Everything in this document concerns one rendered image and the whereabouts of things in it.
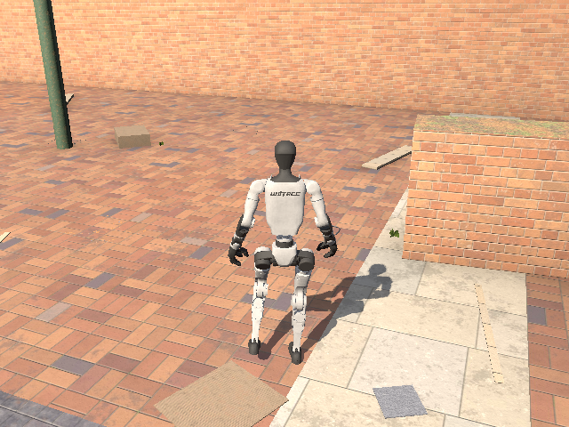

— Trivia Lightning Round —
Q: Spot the robot right forearm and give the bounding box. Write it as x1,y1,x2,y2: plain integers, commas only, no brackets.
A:
319,214,336,246

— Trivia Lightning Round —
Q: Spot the robot right upper arm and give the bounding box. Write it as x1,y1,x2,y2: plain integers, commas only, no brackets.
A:
303,179,329,228

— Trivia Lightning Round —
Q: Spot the robot right hand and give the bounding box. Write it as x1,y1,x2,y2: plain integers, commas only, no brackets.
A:
317,241,338,258

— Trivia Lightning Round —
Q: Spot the humanoid robot head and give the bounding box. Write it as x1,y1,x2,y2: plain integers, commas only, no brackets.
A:
270,141,301,182

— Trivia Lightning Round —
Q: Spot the robot left upper arm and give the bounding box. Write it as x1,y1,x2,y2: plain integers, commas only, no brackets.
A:
241,179,267,229

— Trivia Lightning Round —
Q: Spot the robot left forearm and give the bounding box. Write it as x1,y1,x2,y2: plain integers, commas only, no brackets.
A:
230,214,249,250

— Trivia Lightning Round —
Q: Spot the humanoid robot torso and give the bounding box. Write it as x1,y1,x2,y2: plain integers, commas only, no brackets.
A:
264,174,306,267

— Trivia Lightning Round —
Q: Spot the robot left hand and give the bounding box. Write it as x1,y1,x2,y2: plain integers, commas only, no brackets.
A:
228,246,249,266

